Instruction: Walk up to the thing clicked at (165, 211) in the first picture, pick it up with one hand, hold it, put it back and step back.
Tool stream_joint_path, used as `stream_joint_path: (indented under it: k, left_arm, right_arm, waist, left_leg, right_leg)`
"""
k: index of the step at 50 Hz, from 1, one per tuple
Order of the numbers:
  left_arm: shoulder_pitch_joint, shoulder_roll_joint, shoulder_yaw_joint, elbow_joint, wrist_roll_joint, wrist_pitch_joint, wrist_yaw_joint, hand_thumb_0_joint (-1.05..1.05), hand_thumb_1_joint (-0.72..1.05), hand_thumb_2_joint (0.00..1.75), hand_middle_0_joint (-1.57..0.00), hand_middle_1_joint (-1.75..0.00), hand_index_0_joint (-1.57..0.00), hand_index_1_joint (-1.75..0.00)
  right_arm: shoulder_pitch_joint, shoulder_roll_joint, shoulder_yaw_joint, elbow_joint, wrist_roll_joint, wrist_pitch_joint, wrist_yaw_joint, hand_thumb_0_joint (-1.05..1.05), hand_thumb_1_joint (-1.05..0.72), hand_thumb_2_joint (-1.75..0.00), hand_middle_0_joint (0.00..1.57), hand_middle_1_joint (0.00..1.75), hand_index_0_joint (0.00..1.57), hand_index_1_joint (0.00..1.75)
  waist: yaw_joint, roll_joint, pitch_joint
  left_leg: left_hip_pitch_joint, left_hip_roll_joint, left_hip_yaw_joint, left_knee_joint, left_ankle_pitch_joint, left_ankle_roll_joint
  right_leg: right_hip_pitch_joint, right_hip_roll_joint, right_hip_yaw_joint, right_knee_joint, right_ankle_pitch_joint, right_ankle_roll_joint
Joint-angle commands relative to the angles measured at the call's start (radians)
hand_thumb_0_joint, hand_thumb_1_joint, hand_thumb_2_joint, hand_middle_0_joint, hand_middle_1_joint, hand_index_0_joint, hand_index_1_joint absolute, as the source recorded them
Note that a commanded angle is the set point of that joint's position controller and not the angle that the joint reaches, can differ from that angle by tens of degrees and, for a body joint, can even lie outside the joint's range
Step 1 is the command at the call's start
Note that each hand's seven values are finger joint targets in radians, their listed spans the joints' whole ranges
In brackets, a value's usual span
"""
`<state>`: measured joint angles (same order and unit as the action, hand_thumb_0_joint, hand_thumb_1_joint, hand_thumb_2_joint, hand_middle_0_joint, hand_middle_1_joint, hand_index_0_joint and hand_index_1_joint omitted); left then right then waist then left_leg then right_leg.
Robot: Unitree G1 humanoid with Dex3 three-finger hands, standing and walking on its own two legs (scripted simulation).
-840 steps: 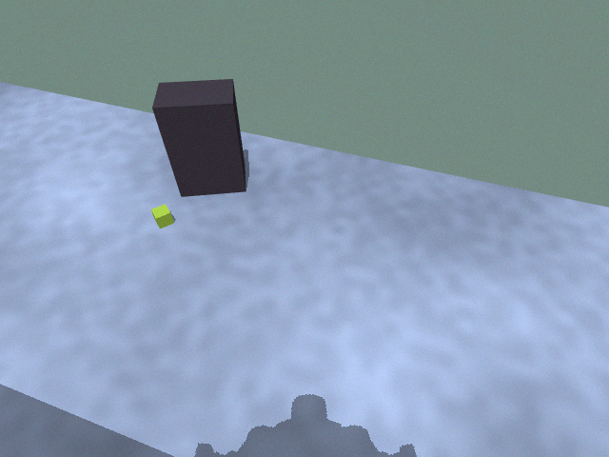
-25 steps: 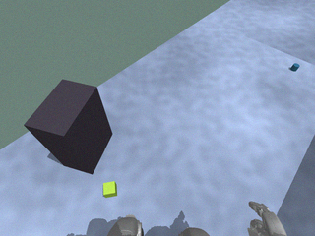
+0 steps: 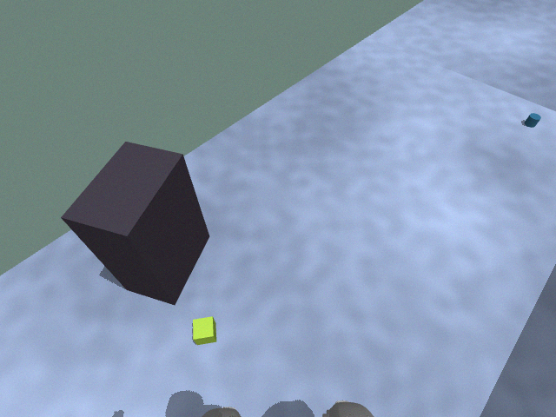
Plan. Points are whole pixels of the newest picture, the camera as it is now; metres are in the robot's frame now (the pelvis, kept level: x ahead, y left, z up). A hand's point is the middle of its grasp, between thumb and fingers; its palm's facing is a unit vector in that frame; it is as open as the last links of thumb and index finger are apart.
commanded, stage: walk up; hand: left
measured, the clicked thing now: (204, 330) +0.45 +0.27 -0.71
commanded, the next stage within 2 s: stand in 1.30 s
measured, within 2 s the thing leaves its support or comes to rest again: neither
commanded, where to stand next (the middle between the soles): +0.07 +0.03 m, yaw -1 degrees
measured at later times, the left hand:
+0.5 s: hand out of the picture +0.08 +0.27 -0.13, palm faces +0.00 -0.93 -0.37, open 7.4 cm
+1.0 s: hand out of the picture +0.11 +0.26 -0.12, palm faces -0.02 -0.94 -0.35, open 7.4 cm
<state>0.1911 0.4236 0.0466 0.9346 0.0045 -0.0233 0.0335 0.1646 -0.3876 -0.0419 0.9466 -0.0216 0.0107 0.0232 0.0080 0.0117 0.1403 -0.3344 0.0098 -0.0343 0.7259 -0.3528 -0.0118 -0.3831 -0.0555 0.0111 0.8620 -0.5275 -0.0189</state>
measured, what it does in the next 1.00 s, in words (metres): stands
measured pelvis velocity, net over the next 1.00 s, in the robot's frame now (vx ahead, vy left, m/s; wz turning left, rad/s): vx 0.01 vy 0.00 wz -0.01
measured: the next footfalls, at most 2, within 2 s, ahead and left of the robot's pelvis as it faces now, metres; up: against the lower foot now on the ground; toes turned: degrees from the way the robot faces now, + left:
none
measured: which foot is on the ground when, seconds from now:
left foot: down 0.00-1.00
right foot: down 0.00-1.00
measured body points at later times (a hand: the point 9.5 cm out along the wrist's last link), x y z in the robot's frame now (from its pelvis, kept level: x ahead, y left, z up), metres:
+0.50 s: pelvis +0.01 +0.00 +0.02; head +0.03 +0.00 +0.47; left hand +0.08 +0.31 -0.10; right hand +0.09 -0.30 -0.11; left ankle +0.03 +0.15 -0.71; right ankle +0.03 -0.14 -0.71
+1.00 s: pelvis +0.01 +0.00 +0.03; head +0.02 +0.00 +0.48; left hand +0.11 +0.31 -0.09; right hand +0.08 -0.30 -0.11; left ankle +0.03 +0.15 -0.71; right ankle +0.03 -0.14 -0.71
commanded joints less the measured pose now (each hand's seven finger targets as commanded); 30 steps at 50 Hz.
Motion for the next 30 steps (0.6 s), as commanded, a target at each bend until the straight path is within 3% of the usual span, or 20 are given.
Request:
stream_joint_path:
  k: [1,2,3,4,5,6,7,8,9,10,11,12,13,15,17,19,22,25,30]
  left_arm:
    - [0.096,0.186,0.052,0.0,0.001,-0.048,0.0,0.0,0.9,0.9,-0.2,-0.3,-0.2,-0.3]
    - [0.092,0.21,0.058,0.009,0.005,-0.047,0.004,0.0,0.9,0.9,-0.2,-0.3,-0.2,-0.3]
    - [0.061,0.243,0.062,0.006,0.015,-0.051,0.008,0.0,0.9,0.9,-0.2,-0.3,-0.2,-0.3]
    - [0.007,0.282,0.06,-0.002,0.016,-0.05,0.008,0.0,0.9,0.9,-0.2,-0.3,-0.2,-0.3]
    - [-0.084,0.289,0.057,-0.023,0.022,-0.048,0.005,0.0,0.9,0.9,-0.2,-0.3,-0.2,-0.3]
    - [-0.135,0.253,0.047,-0.031,0.02,-0.042,0.001,0.0,0.9,0.9,-0.2,-0.3,-0.2,-0.3]
    - [-0.151,0.22,0.036,-0.027,0.015,-0.034,-0.004,0.0,0.9,0.9,-0.2,-0.3,-0.2,-0.3]
    - [-0.161,0.186,0.028,-0.025,0.012,-0.028,-0.007,0.0,0.9,0.9,-0.2,-0.3,-0.2,-0.3]
    - [-0.131,0.168,0.026,-0.002,0.006,-0.025,-0.009,0.0,0.9,0.9,-0.2,-0.3,-0.2,-0.3]
    - [-0.08,0.174,0.03,0.024,0.004,-0.024,-0.011,0.0,0.9,0.9,-0.2,-0.3,-0.2,-0.3]
    - [-0.041,0.171,0.032,0.047,0.005,-0.024,-0.015,0.0,0.9,0.9,-0.2,-0.3,-0.2,-0.3]
    - [-0.029,0.162,0.032,0.061,0.005,-0.03,-0.017,0.0,0.9,0.9,-0.2,-0.3,-0.2,-0.3]
    - [-0.03,0.164,0.033,0.071,0.006,-0.038,-0.017,0.0,0.9,0.9,-0.2,-0.3,-0.2,-0.3]
    - [-0.087,0.18,0.03,0.067,0.004,-0.046,-0.016,0.0,0.9,0.9,-0.2,-0.3,-0.2,-0.3]
    - [-0.111,0.172,0.019,0.075,-0.002,-0.047,-0.016,0.0,0.9,0.9,-0.2,-0.3,-0.2,-0.3]
    - [-0.117,0.156,0.013,0.09,-0.008,-0.045,-0.017,0.0,0.9,0.9,-0.2,-0.3,-0.2,-0.3]
    - [-0.117,0.166,0.008,0.113,-0.005,-0.046,-0.015,0.0,0.9,0.9,-0.2,-0.3,-0.2,-0.3]
    - [-0.145,0.167,0.007,0.121,-0.006,-0.042,-0.014,0.0,0.9,0.9,-0.2,-0.3,-0.2,-0.3]
    - [-0.168,0.159,0.001,0.14,-0.002,-0.032,-0.018,0.0,0.9,0.9,-0.2,-0.3,-0.2,-0.3]
  right_arm:
    - [-0.135,-0.204,-0.031,-0.086,0.025,-0.026,-0.018,0.0,-0.9,-0.9,0.2,0.3,0.2,0.3]
    - [-0.121,-0.187,-0.026,-0.077,0.033,-0.025,-0.018,0.0,-0.9,-0.9,0.2,0.3,0.2,0.3]
    - [-0.087,-0.167,-0.021,-0.065,0.032,-0.018,-0.016,0.0,-0.9,-0.9,0.2,0.3,0.2,0.3]
    - [-0.062,-0.176,-0.027,-0.044,0.024,-0.007,-0.02,0.0,-0.9,-0.9,0.2,0.3,0.2,0.3]
    - [-0.032,-0.19,-0.039,-0.016,0.019,-0.004,-0.022,0.0,-0.9,-0.9,0.2,0.3,0.2,0.3]
    - [0.013,-0.195,-0.043,0.014,0.015,-0.007,-0.018,0.0,-0.9,-0.9,0.2,0.3,0.2,0.3]
    - [0.019,-0.196,-0.044,0.028,0.019,-0.013,-0.013,0.0,-0.9,-0.9,0.2,0.3,0.2,0.3]
    - [0.009,-0.22,-0.048,0.031,0.016,-0.02,-0.011,0.0,-0.9,-0.9,0.2,0.3,0.2,0.3]
    - [-0.038,-0.23,-0.045,0.026,0.018,-0.025,-0.009,0.0,-0.9,-0.9,0.2,0.3,0.2,0.3]
    - [-0.08,-0.24,-0.042,0.013,0.011,-0.025,-0.009,0.0,-0.9,-0.9,0.2,0.3,0.2,0.3]
    - [-0.122,-0.238,-0.036,0.004,0.007,-0.025,-0.008,0.0,-0.9,-0.9,0.2,0.3,0.2,0.3]
    - [-0.135,-0.218,-0.024,0.009,0.006,-0.024,-0.008,0.0,-0.9,-0.9,0.2,0.3,0.2,0.3]
    - [-0.135,-0.195,-0.018,0.017,0.011,-0.024,-0.008,0.0,-0.9,-0.9,0.2,0.3,0.2,0.3]
    - [-0.103,-0.187,-0.018,0.042,0.011,-0.028,-0.009,0.0,-0.9,-0.9,0.2,0.3,0.2,0.3]
    - [-0.098,-0.19,-0.016,0.062,0.011,-0.031,-0.011,0.0,-0.9,-0.9,0.2,0.3,0.2,0.3]
    - [-0.111,-0.187,-0.011,0.072,0.014,-0.034,-0.012,0.0,-0.9,-0.9,0.2,0.3,0.2,0.3]
    - [-0.126,-0.182,-0.008,0.08,0.026,-0.033,-0.015,0.0,-0.9,-0.9,0.2,0.3,0.2,0.3]
    - [-0.112,-0.185,-0.013,0.098,0.026,-0.029,-0.019,0.0,-0.9,-0.9,0.2,0.3,0.2,0.3]
    - [-0.15,-0.18,-0.012,0.105,0.023,-0.021,-0.016,0.0,-0.9,-0.9,0.2,0.3,0.2,0.3]
  waist:
    - [0.058,0.087,-0.163]
    - [0.054,0.033,-0.164]
    - [0.033,-0.037,-0.151]
    - [0.006,-0.078,-0.138]
    - [-0.031,-0.1,-0.106]
    - [-0.065,-0.086,-0.084]
    - [-0.07,-0.049,-0.066]
    - [-0.061,0.021,-0.05]
    - [-0.025,0.061,-0.05]
    - [0.005,0.056,-0.058]
    - [0.032,0.039,-0.061]
    - [0.042,0.025,-0.064]
    - [0.038,0.022,-0.074]
    - [-0.003,0.025,-0.121]
    - [-0.012,0.066,-0.162]
    - [-0.001,0.067,-0.174]
    - [-0.001,0.02,-0.204]
    - [-0.015,-0.006,-0.229]
    - [-0.01,-0.026,-0.175]
  left_leg:
    - [-0.049,0.088,-0.089,-0.105,0.23,0.086]
    - [-0.096,0.055,-0.072,-0.036,0.216,0.061]
    - [-0.142,0.009,-0.054,0.023,0.111,0.037]
    - [-0.094,-0.012,-0.017,0.052,-0.126,0.039]
    - [0.01,0.01,-0.011,0.055,-0.158,0.038]
    - [0.103,0.023,-0.013,-0.016,-0.124,0.043]
    - [0.136,0.03,-0.049,-0.146,-0.086,0.054]
    - [0.089,0.089,-0.175,-0.279,-0.115,0.08]
    - [0.01,0.154,-0.279,-0.359,-0.182,0.111]
    - [-0.068,0.199,-0.331,-0.409,-0.278,0.14]
    - [-0.124,0.195,-0.295,-0.405,-0.315,0.138]
    - [-0.139,0.158,-0.235,-0.375,-0.267,0.109]
    - [-0.12,0.11,-0.175,-0.326,-0.184,0.075]
    - [-0.002,0.063,-0.104,-0.268,-0.026,0.048]
    - [0.072,0.08,-0.111,-0.29,0.039,0.054]
    - [0.083,0.099,-0.121,-0.301,0.136,0.057]
    - [0.121,0.094,-0.083,-0.275,0.261,0.056]
    - [0.157,0.092,-0.064,-0.284,0.308,0.052]
    - [0.151,0.095,-0.072,-0.339,0.197,0.051]
  right_leg:
    - [0.199,0.003,0.01,-0.293,0.34,-0.015]
    - [0.231,-0.045,0.1,-0.336,0.377,-0.042]
    - [0.228,-0.144,0.275,-0.416,0.294,-0.084]
    - [0.117,-0.259,0.387,-0.497,0.108,-0.156]
    - [-0.012,-0.276,0.395,-0.505,0.028,-0.183]
    - [-0.101,-0.227,0.316,-0.487,-0.026,-0.142]
    - [-0.125,-0.142,0.199,-0.46,-0.053,-0.08]
    - [-0.108,-0.052,0.101,-0.366,0.003,-0.032]
    - [-0.03,0.018,0.025,-0.28,0.07,-0.011]
    - [0.049,0.042,-0.003,-0.232,0.086,-0.004]
    - [0.13,0.041,-0.002,-0.247,0.083,-0.009]
    - [0.173,0.024,0.024,-0.322,0.116,-0.013]
    - [0.194,-0.01,0.087,-0.384,0.147,-0.026]
    - [0.147,-0.062,0.161,-0.427,0.204,-0.047]
    - [0.135,-0.055,0.125,-0.419,0.283,-0.037]
    - [0.174,-0.033,0.086,-0.412,0.362,-0.02]
    - [0.217,-0.055,0.092,-0.433,0.481,-0.018]
    - [0.236,-0.068,0.085,-0.427,0.539,-0.015]
    - [0.204,-0.063,0.089,-0.494,0.401,-0.004]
